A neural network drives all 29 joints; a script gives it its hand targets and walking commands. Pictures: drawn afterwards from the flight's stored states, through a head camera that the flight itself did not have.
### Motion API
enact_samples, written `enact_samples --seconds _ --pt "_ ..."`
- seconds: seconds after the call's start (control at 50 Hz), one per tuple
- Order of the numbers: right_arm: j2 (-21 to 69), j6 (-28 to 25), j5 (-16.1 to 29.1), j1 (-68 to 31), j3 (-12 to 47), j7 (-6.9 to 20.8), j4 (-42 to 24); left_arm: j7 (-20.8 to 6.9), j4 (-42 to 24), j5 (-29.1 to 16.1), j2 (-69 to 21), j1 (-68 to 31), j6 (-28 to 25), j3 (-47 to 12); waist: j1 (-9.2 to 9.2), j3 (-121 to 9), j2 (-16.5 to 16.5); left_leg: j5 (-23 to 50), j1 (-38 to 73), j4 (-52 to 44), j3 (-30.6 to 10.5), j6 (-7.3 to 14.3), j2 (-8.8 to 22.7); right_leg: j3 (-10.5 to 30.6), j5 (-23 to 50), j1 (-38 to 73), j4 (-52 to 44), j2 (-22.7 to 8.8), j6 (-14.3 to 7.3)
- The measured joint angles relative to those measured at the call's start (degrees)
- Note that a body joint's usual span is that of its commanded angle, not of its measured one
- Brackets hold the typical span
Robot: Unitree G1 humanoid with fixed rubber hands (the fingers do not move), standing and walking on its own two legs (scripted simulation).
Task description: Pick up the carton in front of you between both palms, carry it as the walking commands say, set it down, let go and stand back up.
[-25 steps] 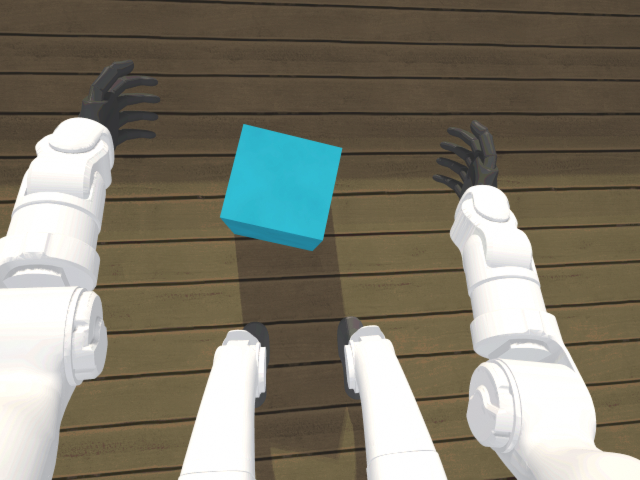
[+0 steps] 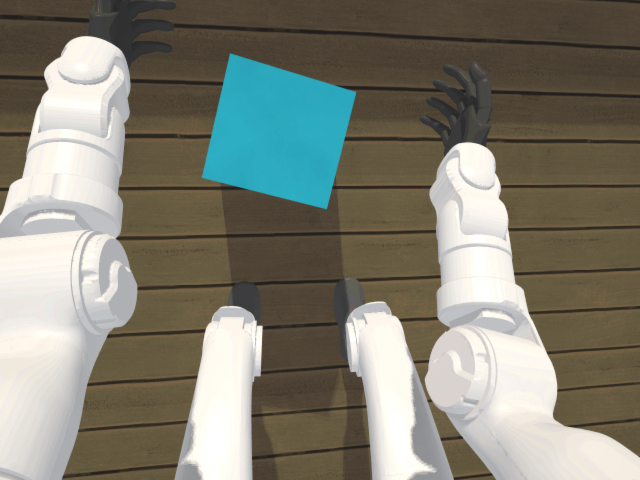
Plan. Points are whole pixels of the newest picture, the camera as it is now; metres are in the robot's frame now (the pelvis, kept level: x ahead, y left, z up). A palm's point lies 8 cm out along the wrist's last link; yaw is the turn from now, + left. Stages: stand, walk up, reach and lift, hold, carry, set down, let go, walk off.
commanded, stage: reach and lift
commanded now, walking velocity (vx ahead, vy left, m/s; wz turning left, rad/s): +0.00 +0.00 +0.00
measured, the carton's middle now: (278, 143) +0.49 +0.04 -0.51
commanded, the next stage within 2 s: none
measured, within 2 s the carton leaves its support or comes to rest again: leaves its support in 1.52 s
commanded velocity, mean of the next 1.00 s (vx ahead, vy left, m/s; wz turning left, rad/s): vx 0.00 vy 0.00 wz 0.00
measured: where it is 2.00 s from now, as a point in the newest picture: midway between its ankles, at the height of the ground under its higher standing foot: (299, 337)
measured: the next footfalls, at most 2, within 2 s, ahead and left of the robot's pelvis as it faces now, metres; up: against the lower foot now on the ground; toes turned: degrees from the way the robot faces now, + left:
none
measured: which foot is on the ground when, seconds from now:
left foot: down 0.00-1.00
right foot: down 0.00-1.00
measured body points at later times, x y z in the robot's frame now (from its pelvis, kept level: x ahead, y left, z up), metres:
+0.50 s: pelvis -0.07 -0.02 -0.22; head +0.31 +0.04 +0.02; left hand +0.52 +0.22 -0.39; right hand +0.46 -0.16 -0.39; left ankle +0.04 +0.10 -0.60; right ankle +0.06 -0.16 -0.60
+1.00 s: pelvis -0.06 -0.01 -0.26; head +0.32 +0.04 -0.03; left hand +0.53 +0.19 -0.44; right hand +0.49 -0.15 -0.44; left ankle +0.04 +0.10 -0.60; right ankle +0.06 -0.16 -0.60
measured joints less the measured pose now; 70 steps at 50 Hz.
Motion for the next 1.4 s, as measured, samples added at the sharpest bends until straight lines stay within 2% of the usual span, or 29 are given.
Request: enact_samples --seconds 0.14,0.3,0.42,0.5,0.64,0.74,0.84,0.9,0.98,1.18,1.2,1.24,1.32,1.4 --pt "-0.81 -2.01 1.61 -2.23 2.19 -1.48 2.18 2.25 1.88 -3.62 1.18 -1.63 -2.58 -2.60 0.53 -0.56 -0.85 -6.36 -12.68 15.38 -0.35 -0.91 -0.26 0.16 -8.81 -11.90 14.40 1.17 0.08" --pt "-4.21 -1.24 10.19 -5.75 10.10 -4.37 2.25 4.15 0.60 -12.77 7.57 -4.24 -2.33 -11.64 0.63 6.22 -2.69 -10.50 -24.58 34.04 -1.36 -2.27 -0.72 -0.72 -14.17 -23.43 32.54 2.55 -0.09" --pt "-7.39 1.22 16.15 -12.37 13.75 -6.37 4.13 4.19 1.67 -18.19 12.33 -11.15 -0.20 -18.40 0.02 14.01 -3.96 -9.82 -29.37 44.06 -1.66 -2.61 -1.09 -1.31 -13.63 -28.01 42.36 2.95 0.51" --pt "-9.06 2.54 16.91 -18.84 13.25 -6.17 9.17 3.27 7.04 -18.43 13.51 -18.25 1.17 -20.56 -0.03 19.13 -3.96 -8.58 -31.00 48.04 -1.20 -2.10 -1.06 -1.11 -12.52 -29.40 46.21 3.07 1.24" --pt "-10.69 1.49 14.08 -27.10 11.08 -4.42 17.56 2.39 13.54 -17.63 13.22 -23.62 0.46 -20.86 0.68 26.34 -3.50 -8.59 -31.83 52.48 0.87 -0.27 0.75 0.24 -12.11 -30.31 50.46 3.70 2.49" --pt "-13.06 -0.70 15.72 -28.88 13.29 -3.96 18.19 3.32 12.43 -19.75 12.84 -23.67 -1.26 -21.67 0.28 29.55 -4.60 -10.36 -31.07 55.13 1.66 0.73 1.63 0.33 -13.80 -29.46 53.03 3.23 2.84" --pt "-13.60 -1.35 18.45 -28.89 15.06 -3.17 20.43 4.82 10.44 -19.66 12.65 -23.78 -1.62 -22.66 1.44 29.31 -5.24 -12.39 -31.20 57.53 1.74 0.83 2.33 0.05 -15.25 -29.89 55.25 3.27 2.58" --pt "-13.42 -1.75 18.22 -28.48 15.21 -3.65 20.85 5.10 10.17 -20.35 11.75 -23.12 -1.45 -23.64 1.95 28.29 -4.70 -13.04 -31.39 58.29 1.55 0.55 2.07 -0.16 -16.11 -30.05 56.18 2.99 2.33" --pt "-11.92 -2.45 17.25 -27.33 14.35 -4.18 20.93 5.01 11.09 -21.09 10.63 -21.85 -1.66 -24.26 1.76 26.43 -4.64 -13.33 -31.68 58.66 0.85 -0.08 1.62 -0.84 -16.65 -30.27 56.68 2.60 1.74" --pt "-9.20 -1.81 15.87 -29.55 13.00 -3.86 21.12 4.78 12.48 -18.60 8.46 -23.20 -1.20 -23.98 2.47 27.02 -5.14 -11.83 -31.39 57.77 0.19 -0.75 1.89 -1.35 -14.81 -30.31 55.79 3.22 1.16" --pt "-8.56 -1.61 14.94 -30.14 11.42 -5.02 21.21 5.04 13.06 -17.85 8.32 -23.90 -0.87 -23.57 2.50 27.35 -5.19 -11.69 -31.23 57.72 0.21 -0.74 1.88 -1.30 -14.68 -30.16 55.75 3.31 1.19" --pt "-7.72 -0.67 11.94 -30.88 8.12 -5.17 20.91 4.71 13.85 -15.71 8.12 -25.15 0.43 -22.04 2.44 27.92 -5.22 -11.54 -30.95 57.78 0.30 -0.68 1.80 -1.13 -14.63 -29.82 55.84 3.47 1.30" --pt "-7.09 2.77 6.58 -30.62 2.54 -3.07 18.51 3.59 12.20 -11.77 7.01 -24.59 3.41 -18.84 2.61 27.27 -4.70 -11.84 -31.38 58.53 0.82 -0.20 1.71 -0.40 -15.20 -30.13 56.65 4.06 1.76" --pt "-7.73 4.71 4.64 -28.39 0.89 -1.85 16.17 2.91 8.58 -10.30 4.25 -21.30 5.02 -16.19 3.11 25.36 -4.40 -12.54 -32.15 59.38 1.55 0.40 1.67 0.55 -16.17 -30.80 57.65 4.64 2.52"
